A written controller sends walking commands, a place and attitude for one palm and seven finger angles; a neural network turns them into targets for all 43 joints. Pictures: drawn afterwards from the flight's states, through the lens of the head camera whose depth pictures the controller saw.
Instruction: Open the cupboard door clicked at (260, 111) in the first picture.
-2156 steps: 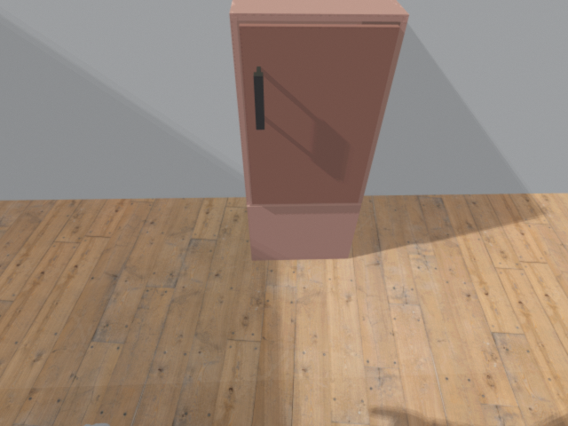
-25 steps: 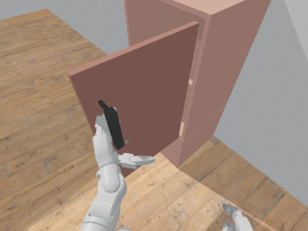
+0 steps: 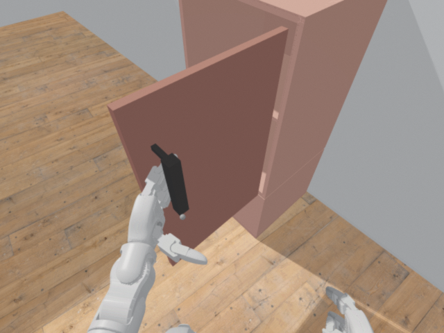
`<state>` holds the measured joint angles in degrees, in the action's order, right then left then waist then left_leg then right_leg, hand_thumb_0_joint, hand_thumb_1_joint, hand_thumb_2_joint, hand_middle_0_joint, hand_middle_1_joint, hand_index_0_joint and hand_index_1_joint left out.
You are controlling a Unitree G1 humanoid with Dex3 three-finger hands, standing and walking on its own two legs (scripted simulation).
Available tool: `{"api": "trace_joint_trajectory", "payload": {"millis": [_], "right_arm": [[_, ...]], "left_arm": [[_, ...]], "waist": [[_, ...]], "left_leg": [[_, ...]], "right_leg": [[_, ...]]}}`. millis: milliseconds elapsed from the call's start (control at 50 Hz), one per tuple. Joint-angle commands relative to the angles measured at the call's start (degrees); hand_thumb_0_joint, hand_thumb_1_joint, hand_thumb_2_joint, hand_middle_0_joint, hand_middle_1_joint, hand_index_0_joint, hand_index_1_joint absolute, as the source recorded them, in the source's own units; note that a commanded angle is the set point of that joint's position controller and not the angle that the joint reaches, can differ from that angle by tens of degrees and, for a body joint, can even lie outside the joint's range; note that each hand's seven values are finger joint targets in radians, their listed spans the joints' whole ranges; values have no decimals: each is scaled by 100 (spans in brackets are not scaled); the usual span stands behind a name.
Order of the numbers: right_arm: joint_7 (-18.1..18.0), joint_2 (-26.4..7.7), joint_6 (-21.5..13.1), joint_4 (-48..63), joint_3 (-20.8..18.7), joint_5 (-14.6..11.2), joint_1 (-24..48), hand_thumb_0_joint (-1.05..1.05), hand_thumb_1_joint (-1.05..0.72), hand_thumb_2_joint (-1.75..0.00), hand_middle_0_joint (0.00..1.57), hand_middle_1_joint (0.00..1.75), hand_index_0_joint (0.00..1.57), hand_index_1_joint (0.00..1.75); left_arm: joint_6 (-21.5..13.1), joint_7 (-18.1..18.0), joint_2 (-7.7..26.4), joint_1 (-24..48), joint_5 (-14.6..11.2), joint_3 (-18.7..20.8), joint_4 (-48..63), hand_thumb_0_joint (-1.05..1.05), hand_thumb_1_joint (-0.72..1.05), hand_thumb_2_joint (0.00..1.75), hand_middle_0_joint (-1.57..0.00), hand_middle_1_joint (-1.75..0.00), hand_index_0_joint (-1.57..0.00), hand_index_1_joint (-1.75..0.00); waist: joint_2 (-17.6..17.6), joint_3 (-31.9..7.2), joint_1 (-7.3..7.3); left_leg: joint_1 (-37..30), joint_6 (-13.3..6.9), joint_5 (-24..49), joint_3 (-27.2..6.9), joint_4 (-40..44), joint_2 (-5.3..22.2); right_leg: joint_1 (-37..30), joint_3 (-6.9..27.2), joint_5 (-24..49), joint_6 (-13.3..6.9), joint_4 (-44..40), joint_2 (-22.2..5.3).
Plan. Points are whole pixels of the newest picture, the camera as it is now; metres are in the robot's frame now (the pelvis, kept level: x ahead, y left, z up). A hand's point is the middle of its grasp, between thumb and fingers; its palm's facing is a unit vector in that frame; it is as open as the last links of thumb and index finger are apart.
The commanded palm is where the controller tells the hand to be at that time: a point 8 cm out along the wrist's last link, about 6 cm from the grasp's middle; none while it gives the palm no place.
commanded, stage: slide the hand sideways off the handle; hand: left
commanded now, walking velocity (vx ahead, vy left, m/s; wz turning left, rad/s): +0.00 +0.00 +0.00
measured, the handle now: (169, 180) +0.37 +0.12 +0.07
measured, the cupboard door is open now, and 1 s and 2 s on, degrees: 91 90 90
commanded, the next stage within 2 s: draw the hand back to the body in 0.80 s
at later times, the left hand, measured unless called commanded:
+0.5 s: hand (150, 247) +0.25 +0.13 +0.06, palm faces -0.02 -1.00 -0.02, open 16.3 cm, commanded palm +0.22 +0.19 +0.07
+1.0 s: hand (126, 263) +0.22 +0.16 +0.07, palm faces -0.02 -1.00 -0.04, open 16.4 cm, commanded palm +0.19 +0.22 +0.08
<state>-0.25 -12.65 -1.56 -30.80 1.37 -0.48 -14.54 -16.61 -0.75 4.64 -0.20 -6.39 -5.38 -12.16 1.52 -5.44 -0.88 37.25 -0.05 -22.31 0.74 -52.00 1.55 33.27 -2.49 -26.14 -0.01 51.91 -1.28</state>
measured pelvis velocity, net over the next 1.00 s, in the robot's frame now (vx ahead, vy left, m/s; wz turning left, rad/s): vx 0.01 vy -0.01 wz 0.02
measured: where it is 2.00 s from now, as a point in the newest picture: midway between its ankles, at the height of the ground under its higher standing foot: outside the picture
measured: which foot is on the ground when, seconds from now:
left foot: down 0.00-1.00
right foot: down 0.00-1.00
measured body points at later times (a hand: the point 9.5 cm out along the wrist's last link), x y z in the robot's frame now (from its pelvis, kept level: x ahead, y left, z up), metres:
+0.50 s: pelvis +0.01 -0.01 -0.01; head +0.04 -0.02 +0.44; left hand +0.24 +0.18 +0.07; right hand +0.20 -0.24 -0.08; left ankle +0.04 +0.12 -0.69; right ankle +0.00 -0.12 -0.69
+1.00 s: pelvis +0.01 -0.01 -0.01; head +0.03 -0.02 +0.43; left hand +0.21 +0.21 +0.07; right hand +0.19 -0.25 -0.09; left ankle +0.04 +0.12 -0.69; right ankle +0.00 -0.12 -0.69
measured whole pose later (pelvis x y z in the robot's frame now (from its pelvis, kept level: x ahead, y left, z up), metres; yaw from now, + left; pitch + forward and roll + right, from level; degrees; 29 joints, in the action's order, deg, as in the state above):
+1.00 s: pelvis +0.01 -0.01 -0.01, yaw +1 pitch +9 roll -2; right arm -3.7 -13.9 -6.7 -28.2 1.0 -1.8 -15.4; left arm -16.6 14.0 13.1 -24.4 -16.0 6.5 8.3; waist 2.7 -7.1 0.5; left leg 41.5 1.3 -25.8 -2.0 -58.3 2.5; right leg 36.1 -4.8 -29.7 -1.2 56.9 -0.1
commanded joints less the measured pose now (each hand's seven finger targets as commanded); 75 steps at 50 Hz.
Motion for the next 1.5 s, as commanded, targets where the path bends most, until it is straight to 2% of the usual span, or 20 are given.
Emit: {"api": "trace_joint_trajectory", "payload": {"millis": [0, 60, 100, 220, 300, 580, 620, 720, 840, 900, 960, 980, 1060, 1180, 1260, 1380, 1400, 1420, 1440, 1480], "right_arm": [[-12, -601, -273, 1022, -250, 14, 525, 0, -90, -90, 20, 30, 20, 30], [-46, -618, -287, 1017, -255, 3, 517, 0, -90, -90, 20, 30, 20, 30], [-51, -593, -329, 1076, -246, -15, 552, 0, -90, -90, 20, 30, 20, 30], [-85, -612, -457, 1130, -273, -27, 472, 0, -90, -90, 20, 30, 20, 30], [-115, -644, -513, 1159, -283, -27, 433, 0, -90, -90, 20, 30, 20, 30], [-256, -683, -673, 1288, -281, -60, 371, 0, -90, -90, 20, 30, 20, 30], [-281, -699, -688, 1284, -284, -70, 354, 0, -90, -90, 20, 30, 20, 30], [-323, -685, -718, 1266, -298, -77, 351, 0, -90, -90, 20, 30, 20, 30], [-360, -716, -830, 1266, -290, -93, 343, 0, -90, -90, 20, 30, 20, 30], [-387, -741, -867, 1234, -296, -98, 337, 0, -90, -90, 20, 30, 20, 30], [-412, -701, -876, 1277, -298, -138, 392, 0, -90, -90, 20, 30, 20, 30], [-401, -652, -883, 1315, -259, -147, 418, 0, -90, -90, 20, 30, 20, 30], [-440, -679, -886, 1279, -218, -178, 442, 0, -90, -90, 20, 30, 20, 30], [-451, -695, -1005, 1297, -163, -213, 474, 0, -90, -90, 20, 30, 20, 30], [-441, -705, -1106, 1277, -149, -216, 476, 0, -90, -90, 20, 30, 20, 30], [-442, -703, -1194, 1226, -116, -241, 530, 0, -90, -90, 20, 30, 20, 30], [-586, -649, -1121, 1243, -108, -152, 661, 0, -90, -90, 20, 30, 20, 30], [-640, -548, -1092, 1203, -50, -102, 604, 0, -90, -90, 20, 30, 20, 30], [-646, -525, -1039, 1125, -28, -106, 559, 0, -90, -90, 20, 30, 20, 30], [-684, -568, -961, 1041, -33, -69, 642, 0, -90, -90, 20, 30, 20, 30]], "left_arm": [[-451, 83, 461, 626, -10, 394, 1594, 0, -50, 30, -15, -30, -15, -30], [-450, 160, 628, 484, -74, 558, 1774, 0, -50, 30, -15, -30, -15, -30], [-456, 238, 496, 308, -138, 439, 1997, 0, -50, 30, -15, -30, -15, -30], [-463, 475, 624, -579, -298, 593, 2492, 0, -50, 30, -15, -30, -15, -30], [-416, 618, 729, -719, -312, 589, 2725, 0, -50, 30, -15, -30, -15, -30], [-423, 1123, 1173, -1808, -716, 1192, 3076, 0, -50, 30, -15, -30, -15, -30], [-422, 1180, 1270, -1699, -760, 1278, 3161, 0, -50, 30, -15, -30, -15, -30], [-432, 1315, 1431, -2175, -944, 1656, 3096, 0, -50, 30, -15, -30, -15, -30], [-522, 1473, 1322, -1965, -1027, 1418, 3266, 0, -50, 30, -15, -30, -15, -30], [-499, 1471, 1590, -1834, -1043, 1655, 3333, 0, -50, 30, -15, -30, -15, -30], [-387, 1426, 1785, -2159, -1081, 1942, 3531, 0, -50, 30, -15, -30, -15, -30], [-333, 1435, 1645, -2213, -1097, 1801, 3676, 0, -50, 30, -15, -30, -15, -30], [-46, 1408, 1661, -2143, -1162, 1866, 3523, 0, -50, 30, -15, -30, -15, -30], [235, 1523, 1716, -2233, -1226, 1944, 3815, 0, -50, 30, -15, -30, -15, -30], [343, 1527, 1787, -2323, -1265, 2060, 4043, 0, -50, 30, -15, -30, -15, -30], [570, 1534, 1841, -2306, -1239, 2144, 4303, 0, -32, 37, -16, -30, -16, -30], [644, 624, 2608, -2007, -335, 2320, 4845, 0, -29, 39, -16, -30, -16, -30], [808, 225, 2029, -2421, -244, 2022, 4593, 0, -26, 40, -16, -30, -16, -30], [937, -25, 1783, -2570, -77, 1767, 4493, 0, -22, 42, -16, -30, -16, -30], [1033, -359, 2028, -2450, 124, 1955, 4563, 0, -15, 45, -16, -30, -16, -30]], "waist": [[-220, -1112, 100], [-227, -1031, 60], [-21, -1016, 46], [-128, -1176, 66], [-138, -1055, -34], [-136, -970, 66], [-68, -967, 20], [-173, -980, 114], [-56, -854, -10], [-47, -948, 38], [10, -1163, 178], [251, -1097, 181], [-40, -659, 95], [258, -677, 160], [141, -665, 189], [297, -468, 198], [281, -422, 471], [204, -90, 320], [231, 132, 274], [1, 93, 287]], "left_leg": [[-937, -77, 534, -108, 802, -163], [-900, -81, 546, -123, 756, -147], [-942, -71, 570, -119, 736, -157], [-929, -74, 938, -132, 603, -175], [-817, -80, 858, -170, 494, -177], [-492, -87, 859, -151, 235, -230], [-472, -84, 771, -150, 200, -233], [-313, -70, 804, -146, 133, -235], [-274, -82, 658, -200, 49, -233], [-214, -82, 515, -207, 57, -217], [-437, -99, 740, -198, 203, -213], [-505, -92, 754, -190, 288, -219], [-512, -98, 496, -245, 463, -188], [-886, -90, 613, -267, 739, -180], [-1081, -89, 737, -319, 889, -169], [-1312, -79, 709, -333, 1120, -158], [-1390, -83, 559, -212, 1402, -140], [-1474, -73, 386, -183, 1507, -143], [-1552, -81, 284, -187, 1600, -117], [-1772, -112, 347, -146, 1739, -93]], "right_leg": [[-239, -37, 1006, -137, -872, 218], [-200, -25, 1014, -133, -866, 255], [-153, -49, 1073, -132, -828, 251], [-281, -74, 1565, -114, -686, 266], [-107, -67, 1510, -91, -638, 256], [-161, 63, 1542, -58, -600, 234], [-65, 85, 1421, -47, -611, 233], [-210, 178, 1452, -34, -635, 211], [87, 165, 1166, -31, -604, 225], [43, 241, 828, -43, -682, 206], [-256, 193, 1089, -62, -699, 239], [-272, 141, 1144, -66, -712, 229], [-166, 75, 803, -38, -944, 280], [-372, -52, 977, -56, -1059, 280], [-512, -149, 1157, -62, -1105, 329], [-603, -225, 1146, -61, -1261, 316], [-728, 130, 999, -137, -1738, 199], [-660, 97, 757, -125, -1909, 156], [-686, 51, 630, -101, -1989, 136], [-910, 41, 589, -81, -2214, 119]]}}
